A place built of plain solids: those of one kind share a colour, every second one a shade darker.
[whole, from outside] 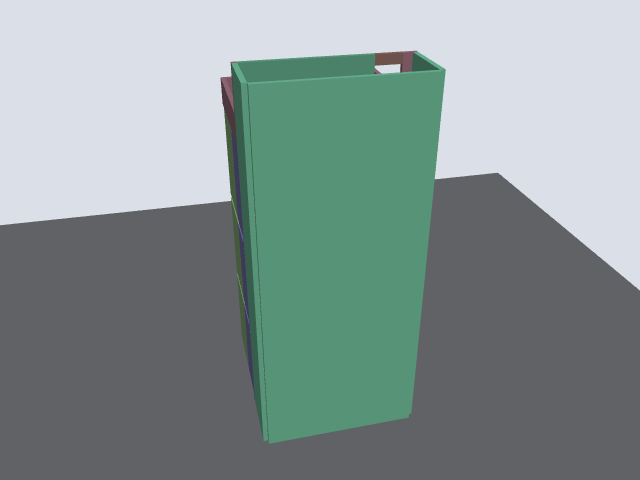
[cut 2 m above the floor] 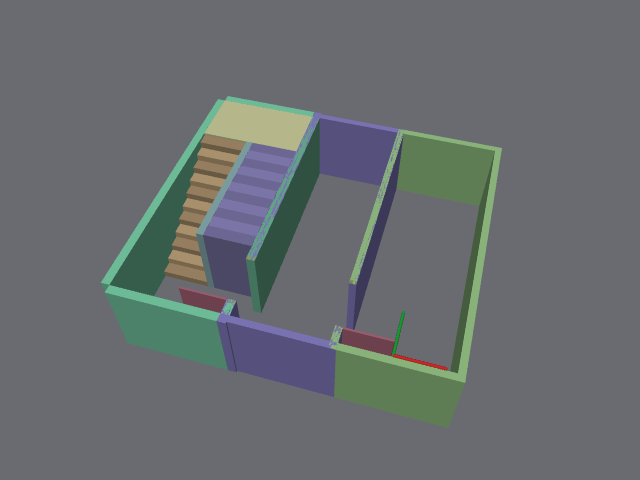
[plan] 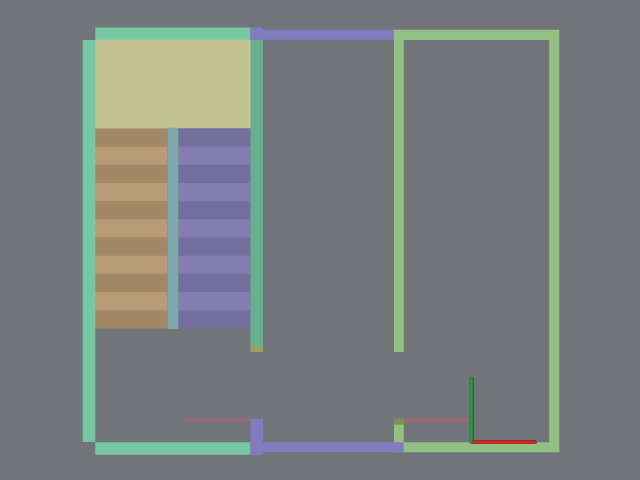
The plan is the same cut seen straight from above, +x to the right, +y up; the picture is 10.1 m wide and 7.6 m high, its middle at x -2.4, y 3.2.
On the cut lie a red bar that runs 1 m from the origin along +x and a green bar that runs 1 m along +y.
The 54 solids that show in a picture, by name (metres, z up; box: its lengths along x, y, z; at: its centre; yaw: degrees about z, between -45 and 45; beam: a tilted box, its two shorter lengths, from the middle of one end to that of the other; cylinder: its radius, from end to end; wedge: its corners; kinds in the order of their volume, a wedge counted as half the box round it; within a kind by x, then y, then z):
{
 "wall_shaft_1": {"box": [0.2, 6.37, 15.63], "at": [-6.06, 3.18, 7.76]},
 "wall_shaft_2": {"box": [2.46, 0.2, 15.63], "at": [-4.73, -0.1, 7.76]},
 "wall_shaft_3": {"box": [2.46, 0.2, 15.63], "at": [-4.73, 6.47, 7.76]},
 "wall_shaft_4": {"box": [0.2, 0.37, 15.63], "at": [-3.4, 0.19, 7.76]},
 "wall_shaft_5": {"box": [0.2, 4.94, 15.63], "at": [-3.4, 3.9, 7.76]},
 "wall_smoke_1": {"box": [0.2, 0.57, 4.0], "at": [-3.4, 0.09, 1.95]},
 "wall_smoke_2": {"box": [0.2, 5.14, 4.0], "at": [-3.4, 4.0, 1.95]},
 "wall_smoke_3": {"box": [0.2, 5.14, 4.0], "at": [-3.4, 4.0, 10.4]},
 "wall_smoke_4": {"box": [2.39, 0.16, 4.0], "at": [-2.27, -0.08, 1.95]},
 "wall_smoke_5": {"box": [2.39, 0.16, 4.0], "at": [-2.27, 6.45, 1.95]},
 "wall_smoke_6": {"box": [2.39, 0.16, 4.0], "at": [-2.27, 6.45, 6.17]},
 "wall_smoke_7": {"box": [2.39, 0.16, 4.26], "at": [-2.27, 6.45, 10.53]},
 "wall_smoke_8": {"box": [0.16, 0.53, 4.0], "at": [-1.15, 0.11, 1.95]},
 "wall_smoke_9": {"box": [0.16, 5.1, 4.0], "at": [-1.15, 3.98, 1.95]},
 "wall_corr_1": {"box": [0.16, 0.53, 4.0], "at": [-1.15, 0.11, 1.95]},
 "wall_corr_2": {"box": [0.16, 5.1, 4.0], "at": [-1.15, 3.98, 1.95]},
 "wall_corr_3": {"box": [2.62, 0.16, 4.0], "at": [0.08, -0.08, 1.95]},
 "wall_corr_4": {"box": [2.62, 0.16, 4.0], "at": [0.08, 6.45, 1.95]},
 "wall_corr_5": {"box": [2.62, 0.16, 4.0], "at": [0.08, 6.45, 6.17]},
 "wall_corr_6": {"box": [2.62, 0.16, 4.26], "at": [0.08, 6.45, 10.53]},
 "wall_corr_7": {"box": [0.16, 6.69, 4.0], "at": [1.31, 3.18, 1.95]},
 "tread_u0b_1": {"box": [1.14, 0.29, 4.1], "at": [-4.07, 1.94, 2.0]},
 "tread_u0b_2": {"box": [1.14, 0.29, 3.92], "at": [-4.07, 2.23, 1.91]},
 "tread_u0b_3": {"box": [1.14, 0.29, 3.75], "at": [-4.07, 2.52, 1.82]},
 "tread_u0b_4": {"box": [1.14, 0.29, 3.57], "at": [-4.07, 2.81, 1.74]},
 "tread_u0b_5": {"box": [1.14, 0.29, 3.4], "at": [-4.07, 3.1, 1.65]},
 "tread_u0b_6": {"box": [1.14, 0.29, 3.22], "at": [-4.07, 3.38, 1.56]},
 "tread_u0b_7": {"box": [1.14, 0.29, 3.04], "at": [-4.07, 3.67, 1.47]},
 "tread_u0b_8": {"box": [1.14, 0.29, 2.87], "at": [-4.07, 3.96, 1.38]},
 "tread_u0b_9": {"box": [1.14, 0.29, 2.69], "at": [-4.07, 4.25, 1.3]},
 "tread_u0b_10": {"box": [1.14, 0.29, 2.52], "at": [-4.07, 4.54, 1.21]},
 "tread_u0b_11": {"box": [1.14, 0.29, 2.34], "at": [-4.07, 4.82, 1.12]},
 "block_spine_1": {"box": [0.17, 3.19, 13.78], "at": [-4.73, 3.38, 6.84]},
 "floor_1": {"box": [2.46, 1.4, 2.16], "at": [-4.73, 5.67, 1.03]},
 "wall_roof_1": {"box": [0.2, 0.57, 2.95], "at": [-3.4, 0.09, 14.1]},
 "wall_roof_2": {"box": [0.2, 5.14, 2.95], "at": [-3.4, 4.0, 14.1]},
 "wall_roof_3": {"box": [4.93, 0.2, 1.15], "at": [-1.04, 6.47, 13.2]},
 "wall_roof_4": {"box": [0.2, 6.77, 1.15], "at": [1.33, 3.18, 13.2]},
 "tread_u0a_1": {"box": [1.14, 0.29, 0.23], "at": [-5.39, 1.94, 0.06]},
 "tread_u0a_2": {"box": [1.14, 0.29, 0.4], "at": [-5.39, 2.23, 0.15]},
 "tread_u0a_3": {"box": [1.14, 0.29, 0.58], "at": [-5.39, 2.52, 0.24]},
 "tread_u0a_4": {"box": [1.14, 0.29, 0.75], "at": [-5.39, 2.81, 0.33]},
 "tread_u0a_5": {"box": [1.14, 0.29, 0.93], "at": [-5.39, 3.1, 0.42]},
 "tread_u0a_6": {"box": [1.14, 0.29, 1.11], "at": [-5.39, 3.38, 0.5]},
 "tread_u0a_7": {"box": [1.14, 0.29, 1.28], "at": [-5.39, 3.67, 0.59]},
 "tread_u0a_8": {"box": [1.14, 0.29, 1.46], "at": [-5.39, 3.96, 0.68]},
 "tread_u0a_9": {"box": [1.14, 0.29, 1.63], "at": [-5.39, 4.25, 0.77]},
 "tread_u0a_10": {"box": [1.14, 0.29, 1.81], "at": [-5.39, 4.54, 0.86]},
 "tread_u0a_11": {"box": [1.14, 0.29, 1.99], "at": [-5.39, 4.82, 0.94]},
 "leaf_1": {"box": [1.05, 0.05, 2.07], "at": [-4.03, 0.35, 1.04]},
 "leaf_2": {"box": [1.05, 0.05, 2.07], "at": [-0.54, 0.35, 1.04]},
 "jamb_1": {"box": [0.2, 0.1, 4.0], "at": [-3.4, 1.48, 1.95]},
 "jamb_2": {"box": [0.16, 0.1, 4.0], "at": [-1.15, 0.32, 1.95]},
 "wallover_roof_1": {"box": [0.2, 1.05, 0.4], "at": [-3.4, 0.9, 15.38]}
}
